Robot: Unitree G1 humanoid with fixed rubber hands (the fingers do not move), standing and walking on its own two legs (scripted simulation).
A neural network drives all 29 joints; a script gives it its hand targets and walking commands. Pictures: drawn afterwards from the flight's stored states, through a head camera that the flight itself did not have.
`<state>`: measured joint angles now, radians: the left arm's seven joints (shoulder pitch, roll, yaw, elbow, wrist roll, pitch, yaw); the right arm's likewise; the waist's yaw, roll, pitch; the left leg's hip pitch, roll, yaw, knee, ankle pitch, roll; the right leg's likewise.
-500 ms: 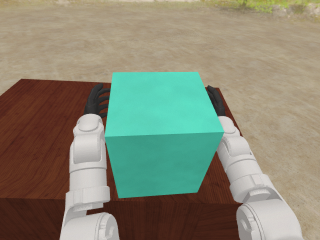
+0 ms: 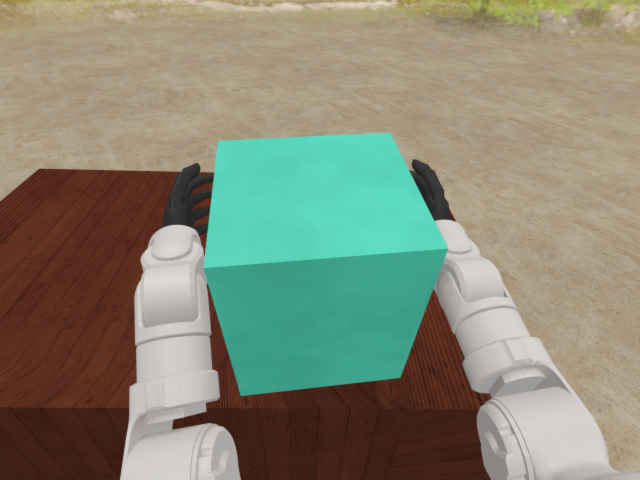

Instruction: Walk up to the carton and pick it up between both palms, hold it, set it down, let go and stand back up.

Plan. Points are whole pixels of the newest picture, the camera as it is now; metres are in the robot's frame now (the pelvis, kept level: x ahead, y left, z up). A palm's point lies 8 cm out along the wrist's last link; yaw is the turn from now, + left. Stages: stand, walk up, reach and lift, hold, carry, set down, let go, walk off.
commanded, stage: reach and lift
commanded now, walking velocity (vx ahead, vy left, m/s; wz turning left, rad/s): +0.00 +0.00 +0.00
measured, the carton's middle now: (314, 266) +0.35 +0.00 +0.15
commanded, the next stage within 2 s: hold in 0.44 s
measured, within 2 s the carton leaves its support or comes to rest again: neither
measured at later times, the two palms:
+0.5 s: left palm (174, 216) +0.36 +0.16 +0.23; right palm (432, 206) +0.37 -0.14 +0.22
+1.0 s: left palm (171, 206) +0.35 +0.16 +0.24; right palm (440, 193) +0.36 -0.15 +0.25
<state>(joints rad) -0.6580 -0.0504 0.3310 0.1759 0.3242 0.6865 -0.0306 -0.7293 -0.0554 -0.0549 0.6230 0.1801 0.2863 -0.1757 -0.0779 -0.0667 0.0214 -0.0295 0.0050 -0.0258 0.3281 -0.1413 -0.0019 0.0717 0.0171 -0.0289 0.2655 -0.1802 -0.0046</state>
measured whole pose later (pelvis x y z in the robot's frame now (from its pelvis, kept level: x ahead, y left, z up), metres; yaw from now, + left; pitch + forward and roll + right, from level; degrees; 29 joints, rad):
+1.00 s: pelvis -0.01 +0.00 +0.00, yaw +0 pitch -8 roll -1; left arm -0.74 -0.03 0.35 0.18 0.32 0.78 -0.03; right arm -0.84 -0.08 -0.07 0.63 0.23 0.39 -0.19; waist -0.08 -0.05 -0.03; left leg -0.05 0.01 -0.02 0.32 -0.13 0.00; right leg 0.04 0.02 -0.02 0.28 -0.17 -0.01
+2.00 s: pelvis +0.00 +0.00 +0.00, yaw +0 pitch -9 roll -1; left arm -0.70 -0.02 0.35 0.12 0.31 0.80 -0.05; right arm -0.81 -0.09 -0.02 0.56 0.27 0.44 -0.22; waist -0.08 -0.05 -0.03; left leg -0.04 0.01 -0.02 0.33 -0.14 -0.01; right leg 0.06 0.02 -0.02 0.28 -0.18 -0.01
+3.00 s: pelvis +0.00 +0.00 +0.00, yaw +0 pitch -10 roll -1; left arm -0.69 -0.03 0.34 0.10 0.31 0.80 -0.04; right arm -0.80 -0.09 -0.02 0.57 0.27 0.43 -0.22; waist -0.09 -0.05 -0.02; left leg -0.02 0.01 -0.02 0.34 -0.15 0.00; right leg 0.08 0.02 -0.03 0.27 -0.19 -0.01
